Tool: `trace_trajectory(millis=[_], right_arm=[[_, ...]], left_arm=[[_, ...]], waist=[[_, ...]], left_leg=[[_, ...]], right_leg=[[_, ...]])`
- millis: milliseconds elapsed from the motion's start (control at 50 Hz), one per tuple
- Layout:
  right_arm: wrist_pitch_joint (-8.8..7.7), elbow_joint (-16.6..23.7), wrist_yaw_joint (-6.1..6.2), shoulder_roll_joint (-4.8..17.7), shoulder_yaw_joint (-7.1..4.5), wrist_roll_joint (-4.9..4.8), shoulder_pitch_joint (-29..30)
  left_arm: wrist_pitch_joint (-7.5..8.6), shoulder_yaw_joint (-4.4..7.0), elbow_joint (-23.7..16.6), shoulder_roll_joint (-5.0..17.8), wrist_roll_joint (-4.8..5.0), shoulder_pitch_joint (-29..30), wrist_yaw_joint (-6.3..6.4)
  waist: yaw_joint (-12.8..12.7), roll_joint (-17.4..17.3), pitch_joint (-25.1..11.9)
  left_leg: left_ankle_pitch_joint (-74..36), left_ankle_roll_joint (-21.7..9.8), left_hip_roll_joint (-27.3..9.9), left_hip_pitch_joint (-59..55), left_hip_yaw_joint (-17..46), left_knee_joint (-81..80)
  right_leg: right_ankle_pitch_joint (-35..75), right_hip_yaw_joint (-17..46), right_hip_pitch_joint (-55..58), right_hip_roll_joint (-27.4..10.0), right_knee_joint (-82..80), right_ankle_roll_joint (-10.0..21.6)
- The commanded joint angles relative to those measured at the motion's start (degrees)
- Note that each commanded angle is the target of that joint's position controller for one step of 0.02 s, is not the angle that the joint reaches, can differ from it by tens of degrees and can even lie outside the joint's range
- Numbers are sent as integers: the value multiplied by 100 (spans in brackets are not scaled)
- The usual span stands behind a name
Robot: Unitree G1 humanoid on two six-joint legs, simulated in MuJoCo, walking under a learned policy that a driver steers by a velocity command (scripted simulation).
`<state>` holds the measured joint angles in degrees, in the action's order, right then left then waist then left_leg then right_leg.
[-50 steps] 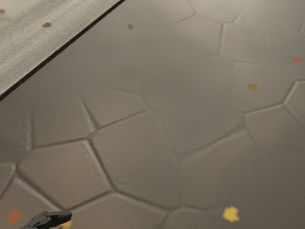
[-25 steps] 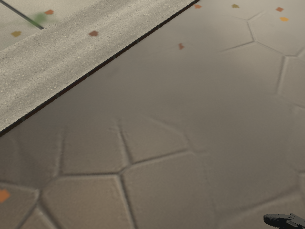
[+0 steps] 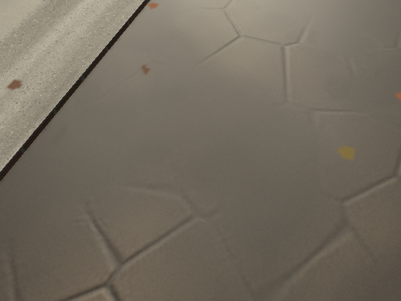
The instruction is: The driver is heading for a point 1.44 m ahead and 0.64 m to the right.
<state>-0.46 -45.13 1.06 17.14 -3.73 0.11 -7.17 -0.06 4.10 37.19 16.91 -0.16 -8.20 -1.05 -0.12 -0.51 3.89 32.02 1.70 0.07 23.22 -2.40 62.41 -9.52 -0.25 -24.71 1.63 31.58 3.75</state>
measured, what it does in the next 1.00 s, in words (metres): steps on the spot, turning right: left foot, then right foot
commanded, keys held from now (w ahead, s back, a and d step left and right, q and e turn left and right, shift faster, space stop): e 1.00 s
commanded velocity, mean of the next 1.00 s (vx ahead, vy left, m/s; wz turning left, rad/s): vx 0.01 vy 0.00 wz -0.58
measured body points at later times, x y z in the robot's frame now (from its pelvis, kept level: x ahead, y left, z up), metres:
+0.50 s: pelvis +0.03 +0.05 +0.01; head +0.07 +0.07 +0.46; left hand +0.26 +0.29 -0.09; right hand +0.07 -0.26 -0.08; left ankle +0.07 +0.16 -0.73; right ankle -0.02 -0.08 -0.64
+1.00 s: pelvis +0.01 +0.01 +0.01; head +0.03 -0.03 +0.46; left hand +0.30 +0.15 -0.06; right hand -0.03 -0.32 -0.10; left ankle +0.10 +0.14 -0.66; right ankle -0.04 -0.07 -0.73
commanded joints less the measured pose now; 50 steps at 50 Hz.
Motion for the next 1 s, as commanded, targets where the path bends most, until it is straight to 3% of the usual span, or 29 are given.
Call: trace_trajectory(millis=[20, 80, 140, 240, 300, 320, 340, 360, 380, 420, 440, 480, 540, 600, 660, 720, 740, 760, 780, 800, 820, 840, 860, 880, 920, 1000], right_arm=[[-2, 417, 60, 652, -168, 26, 31], [55, 378, 93, 469, -141, 10, -185], [42, 382, 103, 365, -89, 5, -110], [-23, 454, 10, 473, -128, -46, -8], [-119, 355, -69, 497, -187, -48, -419], [-119, 330, -53, 786, -277, 20, -620], [-58, 380, -4, 1358, -398, 146, -516], [-64, 462, -25, 1252, -380, 318, -388], [-93, 643, 9, 927, -282, 296, -28], [-89, 745, 67, 581, -189, 93, 378], [-74, 745, 96, 528, -156, 39, 357], [-13, 719, 149, 544, -148, 67, 143], [60, 649, 194, 739, -223, 92, -272], [91, 675, 136, 979, -317, 49, -202], [90, 669, 48, 1086, -368, -25, -139], [77, 629, 14, 1094, -384, -185, 4], [58, 529, 1, 928, -346, -205, -191], [41, 492, -27, 650, -275, -59, -406], [18, 863, -37, 343, -130, 228, -164], [1, 940, 20, 648, -229, 136, 364], [23, 945, 33, 762, -271, -4, 418], [44, 854, 65, 765, -296, -19, 306], [63, 801, 105, 818, -321, 37, 250], [69, 772, 110, 817, -332, 76, 159], [51, 730, 77, 692, -306, 46, 2], [33, 808, 52, 492, -212, 18, 220]], left_arm=[[11, 242, -408, 819, 126, -123, 111], [-70, 276, -502, 905, 0, 33, 196], [-99, 334, -511, 1011, 42, -51, 281], [-190, 344, -581, 1013, 41, -5, 284], [-259, 316, -634, 945, 126, 127, 304], [-267, 265, -635, 771, 127, -27, 316], [-244, 190, -740, 450, 100, -237, 294], [-158, 310, -798, 837, 58, -155, 282], [-149, 430, -653, 1156, 75, -264, 269], [-269, 441, -374, 1004, 78, -556, 297], [-316, 404, -361, 865, 78, -581, 289], [-330, 330, -494, 676, 147, -335, 260], [-308, 241, -729, 528, 154, 111, 219], [-309, 166, -834, 429, 115, 182, 135], [-352, 204, -842, 539, 134, 75, 73], [-390, 255, -744, 527, 147, -288, 4], [-389, 316, -653, 631, 133, -516, 32], [-367, 451, -639, 1059, 140, -769, 100], [-309, 551, -811, 1746, 41, -718, 163], [-158, 470, -802, 1422, -130, -902, 103], [-54, 388, -731, 1272, -130, -665, 98], [-13, 361, -715, 1141, -25, -331, 132], [-25, 301, -743, 993, 73, -83, 165], [-47, 259, -764, 958, 89, 58, 203], [-78, 236, -768, 945, 34, 74, 249], [-114, 277, -704, 1056, 62, -59, 296]], waist=[[-44, 230, -1150], [149, 687, -1099], [55, 741, -1243], [-61, 1028, -1141], [185, 1024, -1080], [178, 649, -1113], [-129, -959, -963], [-10, -1587, -803], [-108, -1047, -710], [-230, -701, -569], [-180, -704, -506], [-23, -778, -448], [295, -930, -602], [335, -1003, -733], [290, -1069, -770], [0, -970, -797], [-73, -721, -864], [-64, 310, -1000], [30, 2010, -940], [-484, 1313, -1330], [-304, 1031, -1080], [-121, 822, -884], [-31, 748, -788], [61, 796, -799], [122, 794, -945], [-26, 835, -901]], left_leg=[[-341, 85, -214, 1393, 701, 428], [-770, 226, -6, 688, 565, -426], [-1059, 313, 68, 371, 640, -1234], [-1206, 217, 188, -52, 698, -2204], [-1918, -24, 193, -872, 552, -3703], [-2078, -263, -440, -1457, 1004, -4142], [-2642, -945, -1760, -1859, 2411, -4461], [-2992, -1695, -2446, -1325, 3324, -4745], [-3034, -1665, -2234, -1172, 2872, -4676], [-2986, -1192, -1558, -1233, 1788, -4476], [-3186, -1194, -1481, -1284, 1529, -4453], [-3322, -1250, -1320, -1452, 1069, -4497], [-3658, -1402, -1538, -2149, 958, -4427], [-3914, -1436, -1699, -2038, 686, -4375], [-4121, -1404, -1804, -1873, 499, -4256], [-4023, -1091, -1787, -1708, 241, -3744], [-3600, -772, -1616, -1361, -15, -3307], [-2346, -251, -1178, -326, -527, -2149], [573, 291, -300, 1486, -635, -596], [805, 307, -175, 1579, 352, 413], [357, 227, -274, 1633, 537, 686], [-158, 184, -335, 1642, 596, 553], [-522, 197, -356, 1636, 635, 373], [-813, 242, -277, 1375, 601, 388], [-1144, 309, -131, 1103, 554, 200], [-1274, 365, -1, 855, 628, -1079]], right_leg=[[2065, 2009, 1860, -1536, -1125, 1158], [1757, 1758, 1148, -1155, -1281, 1066], [1282, 1854, 1090, -1077, -1219, 1003], [192, 2466, 966, -1013, -1201, 842], [102, 2594, 772, -770, -848, 535], [-511, 2336, 313, -477, -372, 237], [-1977, 1242, -792, 432, 902, -151], [-2641, 858, -1211, 492, 2270, -407], [-2263, 1031, -1109, 262, 3076, -487], [-1597, 857, -1178, 197, 3714, -679], [-1416, 797, -1256, 161, 3965, -776], [-1164, 476, -1305, 74, 3717, -900], [-1200, 318, -1348, -170, 2814, -1024], [-1399, 48, -651, -341, 1944, -949], [-1329, -243, -41, -281, 1209, -785], [-484, -446, 763, -151, -224, -412], [91, -363, 1415, -42, -812, -216], [1690, 669, 2481, -688, -1043, 102], [3485, 2828, 2973, -2221, -928, 1196], [3104, 2967, 2589, -2421, -1078, 1774], [2619, 2435, 2359, -2093, -1140, 1537], [2111, 2060, 2159, -1729, -1147, 1195], [1941, 1910, 2034, -1550, -1149, 991], [2121, 1776, 1787, -1412, -1153, 948], [2105, 1697, 1694, -1271, -1155, 959], [1421, 1946, 1729, -1158, -1074, 937]])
